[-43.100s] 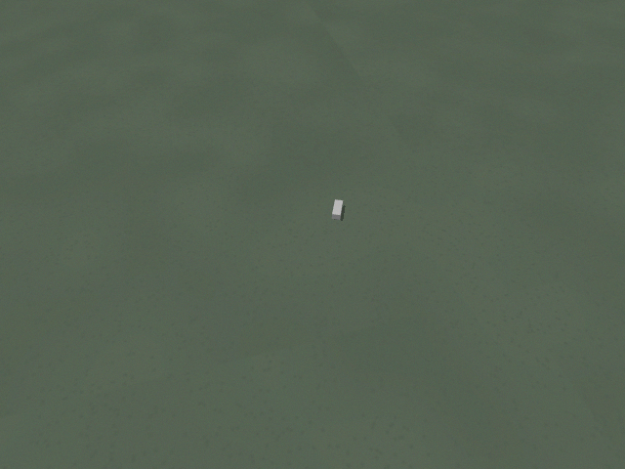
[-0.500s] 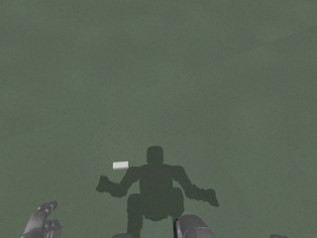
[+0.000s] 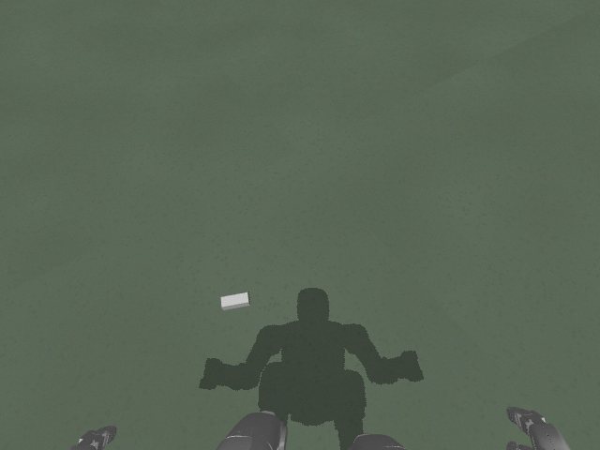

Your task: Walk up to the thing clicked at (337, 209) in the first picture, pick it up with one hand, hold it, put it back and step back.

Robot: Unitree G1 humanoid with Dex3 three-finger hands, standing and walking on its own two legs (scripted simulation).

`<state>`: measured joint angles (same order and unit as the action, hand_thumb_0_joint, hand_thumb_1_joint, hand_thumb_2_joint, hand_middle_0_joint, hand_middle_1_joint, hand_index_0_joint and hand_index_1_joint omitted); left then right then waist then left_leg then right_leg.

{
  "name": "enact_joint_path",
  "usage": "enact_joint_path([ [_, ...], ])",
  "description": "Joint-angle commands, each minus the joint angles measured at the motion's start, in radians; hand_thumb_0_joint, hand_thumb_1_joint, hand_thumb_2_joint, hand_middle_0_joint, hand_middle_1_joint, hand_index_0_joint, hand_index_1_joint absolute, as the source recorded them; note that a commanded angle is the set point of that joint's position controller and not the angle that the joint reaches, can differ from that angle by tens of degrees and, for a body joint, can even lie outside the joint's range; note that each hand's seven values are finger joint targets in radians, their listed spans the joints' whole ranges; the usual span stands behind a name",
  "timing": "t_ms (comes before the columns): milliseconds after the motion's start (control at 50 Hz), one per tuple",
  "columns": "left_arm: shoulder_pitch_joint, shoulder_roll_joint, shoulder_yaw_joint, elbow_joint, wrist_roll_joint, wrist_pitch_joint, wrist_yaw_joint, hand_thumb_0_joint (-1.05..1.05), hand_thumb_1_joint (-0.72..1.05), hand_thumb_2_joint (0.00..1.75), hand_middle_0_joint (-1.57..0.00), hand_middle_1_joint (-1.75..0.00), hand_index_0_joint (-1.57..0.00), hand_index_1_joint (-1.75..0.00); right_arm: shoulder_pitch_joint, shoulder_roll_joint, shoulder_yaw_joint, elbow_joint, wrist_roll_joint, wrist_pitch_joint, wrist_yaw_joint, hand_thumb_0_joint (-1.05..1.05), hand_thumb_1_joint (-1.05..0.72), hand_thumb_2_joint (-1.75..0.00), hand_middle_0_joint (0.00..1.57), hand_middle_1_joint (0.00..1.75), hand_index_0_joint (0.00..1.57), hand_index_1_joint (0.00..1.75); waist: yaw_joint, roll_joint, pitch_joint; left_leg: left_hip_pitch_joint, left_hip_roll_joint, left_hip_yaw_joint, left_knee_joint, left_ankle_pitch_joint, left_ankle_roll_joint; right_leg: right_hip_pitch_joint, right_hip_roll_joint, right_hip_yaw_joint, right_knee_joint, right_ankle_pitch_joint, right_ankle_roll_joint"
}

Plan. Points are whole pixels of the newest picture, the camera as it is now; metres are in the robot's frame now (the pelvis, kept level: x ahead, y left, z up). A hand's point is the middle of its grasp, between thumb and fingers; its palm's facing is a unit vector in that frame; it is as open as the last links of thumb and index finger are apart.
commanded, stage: step back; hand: left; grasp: from above
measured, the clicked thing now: (235, 301) +0.61 +0.27 -0.74
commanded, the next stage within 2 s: none
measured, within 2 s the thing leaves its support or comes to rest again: neither
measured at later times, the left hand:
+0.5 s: hand out of the picture -0.07 +0.27 -0.15, palm faces +0.01 -0.92 -0.39, open 7.4 cm
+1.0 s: hand out of the picture -0.21 +0.23 -0.14, palm faces +0.08 -0.90 -0.43, open 7.4 cm
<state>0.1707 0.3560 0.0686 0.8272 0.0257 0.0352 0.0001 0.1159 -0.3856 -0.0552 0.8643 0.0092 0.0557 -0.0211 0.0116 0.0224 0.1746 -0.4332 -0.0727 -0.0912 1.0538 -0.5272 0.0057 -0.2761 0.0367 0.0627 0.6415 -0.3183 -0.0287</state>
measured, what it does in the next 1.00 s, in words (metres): walks backwards: left foot, then right foot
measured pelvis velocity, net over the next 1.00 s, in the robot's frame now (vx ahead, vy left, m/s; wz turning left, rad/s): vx -0.33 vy -0.06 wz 0.09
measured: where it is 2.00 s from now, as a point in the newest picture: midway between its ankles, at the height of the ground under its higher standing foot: outside the picture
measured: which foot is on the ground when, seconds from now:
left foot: up 0.00-0.20, down 0.22-0.64, up 0.66-0.94, down 0.96-1.00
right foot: down 0.00-0.24, up 0.26-0.58, down 0.60-0.98, up 1.00-1.00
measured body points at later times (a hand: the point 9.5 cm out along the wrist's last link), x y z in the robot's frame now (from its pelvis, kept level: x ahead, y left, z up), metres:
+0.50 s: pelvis -0.15 -0.01 +0.00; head -0.09 +0.01 +0.45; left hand -0.07 +0.32 -0.12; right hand -0.03 -0.32 -0.10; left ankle -0.08 +0.12 -0.73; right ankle -0.19 -0.16 -0.65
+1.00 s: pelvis -0.33 -0.06 -0.01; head -0.26 -0.05 +0.43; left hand -0.22 +0.27 -0.11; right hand -0.23 -0.36 -0.14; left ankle -0.34 +0.06 -0.73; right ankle -0.23 -0.17 -0.72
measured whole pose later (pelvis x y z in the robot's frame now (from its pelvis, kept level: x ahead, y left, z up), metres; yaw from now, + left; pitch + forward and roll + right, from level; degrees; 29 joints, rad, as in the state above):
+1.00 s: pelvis -0.33 -0.06 -0.01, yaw +5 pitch -3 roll +2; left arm 0.10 0.40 0.06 0.77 0.02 0.05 0.03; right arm 0.20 -0.37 -0.05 0.88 -0.03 0.05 0.00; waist 0.01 -0.04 0.20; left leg -0.25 -0.07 0.00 0.66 -0.36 0.02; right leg -0.45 -0.07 0.00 0.76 -0.31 0.00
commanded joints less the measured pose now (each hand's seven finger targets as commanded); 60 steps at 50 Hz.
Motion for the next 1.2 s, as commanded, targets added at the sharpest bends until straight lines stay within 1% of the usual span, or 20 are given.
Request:
enact_joint_path([
  [0, -0.063, 0.24, 0.071, -0.13, 0.009, -0.026, 0.032, 0.0, 0.9, 0.9, -0.2, -0.3, -0.2, -0.3, 0.087, -0.192, -0.038, -0.053, 0.003, -0.031, -0.02, 0.0, -0.9, -0.9, 0.2, 0.3, 0.2, 0.3, -0.005, -0.16, -0.164, -0.022, -0.028, -0.049, 0.115, -0.008, -0.024, 0.081, -0.243, 0.187, -0.175, 0.591, -0.201],
  [120, -0.01, 0.249, 0.067, -0.15, 0.009, -0.008, 0.033, 0.0, 0.9, 0.9, -0.2, -0.3, -0.2, -0.3, 0.099, -0.173, -0.041, -0.065, -0.023, -0.041, -0.012, 0.0, -0.9, -0.9, 0.2, 0.3, 0.2, 0.3, 0.016, -0.229, -0.229, 0.066, 0.045, 0.057, -0.359, 0.034, -0.012, 0.201, -0.255, 0.191, -0.115, 0.555, -0.179],
  [180, -0.028, 0.237, 0.054, -0.167, -0.005, 0.007, 0.019, 0.0, 0.9, 0.9, -0.2, -0.3, -0.2, -0.3, 0.149, -0.187, -0.058, -0.042, -0.039, -0.056, -0.005, 0.0, -0.9, -0.9, 0.2, 0.3, 0.2, 0.3, -0.017, -0.145, -0.253, 0.252, 0.075, 0.037, -0.644, 0.356, 0.022, 0.06, -0.182, 0.149, -0.033, 0.316, -0.078],
  [220, -0.08, 0.224, 0.061, -0.179, -0.009, 0.007, 0.026, 0.0, 0.9, 0.9, -0.2, -0.3, -0.2, -0.3, 0.083, -0.363, -0.095, -0.077, -0.045, -0.056, 0.008, 0.0, -0.9, -0.9, 0.2, 0.3, 0.2, 0.3, -0.053, 0.234, -0.196, 0.168, 0.467, -0.416, -0.754, 0.484, 0.247, -0.174, 0.059, -0.01, 0.311, -0.306, 0.014],
  [240, -0.117, 0.24, 0.074, -0.167, 0.009, 0.007, 0.035, 0.0, 0.9, 0.9, -0.2, -0.3, -0.2, -0.3, 0.073, -0.364, -0.096, -0.079, -0.049, -0.062, 0.007, 0.0, -0.9, -0.9, 0.2, 0.3, 0.2, 0.3, -0.071, 0.186, -0.154, 0.092, 0.509, -0.475, -0.757, 0.534, 0.31, -0.158, 0.063, 0.12, 0.495, -0.351, 0.017],
  [300, 0.007, 0.221, 0.077, -0.102, -0.014, 0.015, 0.027, 0.0, 0.9, 0.9, -0.2, -0.3, -0.2, -0.3, -0.023, -0.264, -0.064, -0.095, -0.05, -0.068, -0.007, 0.0, -0.9, -0.9, 0.2, 0.3, 0.2, 0.3, 0.029, 0.086, -0.139, 0.146, 0.345, -0.189, -0.673, 0.655, 0.211, -0.214, 0.087, 0.158, 0.673, -0.197, 0.008],
  [460, 0.015, 0.203, 0.071, -0.106, 0.003, 0.007, 0.01, 0.0, 0.9, 0.9, -0.2, -0.3, -0.2, -0.3, 0.075, -0.255, -0.076, -0.115, -0.042, -0.062, -0.014, 0.0, -0.9, -0.9, 0.2, 0.3, 0.2, 0.3, -0.041, 0.149, -0.217, 0.359, 0.348, -0.135, -0.589, 0.676, 0.248, -0.184, 0.015, 0.066, 0.355, -0.224, 0.07],
  [560, 0.185, 0.2, 0.072, -0.003, 0.001, -0.005, 0.0, 0.0, 0.9, 0.9, -0.2, -0.3, -0.2, -0.3, -0.002, -0.285, -0.071, -0.139, -0.034, -0.024, -0.004, 0.0, -0.9, -0.9, 0.2, 0.3, 0.2, 0.3, 0.028, 0.174, -0.272, 0.159, 0.285, -0.069, -0.503, 0.496, 0.154, 0.138, 0.001, -0.084, -0.182, 0.019, 0.015],
  [600, 0.189, 0.311, 0.104, -0.019, 0.026, -0.015, 0.001, 0.0, 0.9, 0.9, -0.2, -0.3, -0.2, -0.3, 0.006, -0.183, -0.046, -0.159, -0.02, -0.019, -0.001, 0.0, -0.9, -0.9, 0.2, 0.3, 0.2, 0.3, 0.036, -0.124, -0.201, -0.157, 0.058, -0.026, -0.266, 0.095, 0.032, 0.183, -0.222, 0.307, -0.275, -0.036, -0.068],
  [620, 0.089, 0.435, 0.123, -0.064, 0.028, -0.009, 0.003, 0.0, 0.9, 0.9, -0.2, -0.3, -0.2, -0.3, -0.048, -0.189, -0.058, -0.164, -0.018, -0.018, -0.022, 0.0, -0.9, -0.9, 0.2, 0.3, 0.2, 0.3, 0.079, -0.354, -0.153, -0.097, -0.026, -0.011, 0.007, -0.096, -0.008, -0.137, -0.451, 0.55, -0.389, -0.054, -0.25],
  [640, 0.014, 0.419, 0.117, -0.096, 0.021, -0.019, 0.01, 0.0, 0.9, 0.9, -0.2, -0.3, -0.2, -0.3, -0.051, -0.235, -0.074, -0.158, -0.017, -0.014, -0.024, 0.0, -0.9, -0.9, 0.2, 0.3, 0.2, 0.3, 0.043, -0.279, -0.069, -0.056, 0.022, -0.127, 0.157, -0.072, -0.015, -0.279, -0.486, 0.562, -0.418, -0.065, -0.274],
  [700, -0.123, 0.278, 0.082, -0.113, 0.024, -0.024, 0.024, 0.0, 0.9, 0.9, -0.2, -0.3, -0.2, -0.3, 0.091, -0.202, -0.05, -0.08, 0.0, -0.022, -0.018, 0.0, -0.9, -0.9, 0.2, 0.3, 0.2, 0.3, -0.051, -0.167, -0.083, -0.047, -0.048, -0.072, 0.198, 0.076, -0.015, -0.149, -0.261, 0.155, -0.218, 0.267, -0.155],
  [800, 0.017, 0.265, 0.074, -0.098, 0.023, -0.015, 0.039, 0.0, 0.9, 0.9, -0.2, -0.3, -0.2, -0.3, 0.041, -0.177, -0.034, -0.097, -0.021, -0.03, -0.012, 0.0, -0.9, -0.9, 0.2, 0.3, 0.2, 0.3, 0.051, -0.196, -0.152, -0.07, -0.003, 0.008, -0.095, -0.004, -0.031, 0.131, -0.284, 0.154, -0.148, 0.429, -0.17],
  [880, -0.012, 0.287, 0.072, -0.115, 0.005, -0.006, 0.043, 0.0, 0.9, 0.9, -0.2, -0.3, -0.2, -0.3, 0.127, -0.178, -0.043, -0.075, -0.031, -0.031, -0.005, 0.0, -0.9, -0.9, 0.2, 0.3, 0.2, 0.3, 0.024, -0.235, -0.241, 0.069, 0.039, 0.068, -0.4, 0.07, -0.006, 0.187, -0.309, 0.179, -0.08, 0.518, -0.155],
  [920, -0.028, 0.266, 0.054, -0.12, -0.006, 0.005, 0.037, 0.0, 0.9, 0.9, -0.2, -0.3, -0.2, -0.3, 0.184, -0.196, -0.059, -0.04, -0.033, -0.035, -0.003, 0.0, -0.9, -0.9, 0.2, 0.3, 0.2, 0.3, -0.014, -0.164, -0.273, 0.223, 0.068, 0.05, -0.639, 0.315, 0.031, 0.094, -0.261, 0.129, -0.004, 0.415, -0.085],
  [940, 0.005, 0.23, 0.039, -0.121, -0.01, 0.007, 0.035, 0.0, 0.9, 0.9, -0.2, -0.3, -0.2, -0.3, 0.162, -0.25, -0.075, -0.052, -0.05, -0.035, -0.001, 0.0, -0.9, -0.9, 0.2, 0.3, 0.2, 0.3, -0.001, -0.028, -0.277, 0.314, 0.221, -0.161, -0.66, 0.439, 0.088, -0.071, -0.174, 0.075, 0.099, 0.23, -0.028],
  [960, -0.056, 0.222, 0.036, -0.14, -0.019, 0.001, 0.042, 0.0, 0.9, 0.9, -0.2, -0.3, -0.2, -0.3, 0.083, -0.359, -0.086, -0.079, -0.042, -0.027, 0.013, 0.0, -0.9, -0.9, 0.2, 0.3, 0.2, 0.3, -0.01, 0.214, -0.234, 0.225, 0.41, -0.358, -0.69, 0.548, 0.234, -0.176, 0.001, -0.106, 0.258, -0.19, 0.018],
  [980, -0.122, 0.249, 0.061, -0.134, -0.005, 0.003, 0.052, 0.0, 0.9, 0.9, -0.2, -0.3, -0.2, -0.3, 0.085, -0.371, -0.091, -0.087, -0.05, -0.031, 0.015, 0.0, -0.9, -0.9, 0.2, 0.3, 0.2, 0.3, -0.065, 0.221, -0.198, 0.09, 0.482, -0.457, -0.725, 0.601, 0.326, -0.134, 0.004, 0.002, 0.47, -0.363, 0.029],
  [1040, -0.028, 0.226, 0.056, -0.067, -0.026, 0.012, 0.043, 0.0, 0.9, 0.9, -0.2, -0.3, -0.2, -0.3, -0.014, -0.266, -0.054, -0.097, -0.055, -0.034, -0.002, 0.0, -0.9, -0.9, 0.2, 0.3, 0.2, 0.3, 0.021, 0.077, -0.176, 0.099, 0.339, -0.172, -0.622, 0.747, 0.244, -0.15, 0.054, 0.089, 0.657, -0.238, 0.009],
  [1180, 0.044, 0.196, 0.041, 0.0, -0.003, -0.045, 0.024, 0.0, 0.9, 0.9, -0.2, -0.3, -0.2, -0.3, 0.026, -0.244, -0.058, -0.078, -0.052, -0.021, 0.013, 0.0, -0.9, -0.9, 0.2, 0.3, 0.2, 0.3, -0.012, 0.159, -0.21, 0.231, 0.284, -0.135, -0.572, 0.317, 0.187, 0.018, -0.006, -0.059, -0.091, -0.129, 0.024],
])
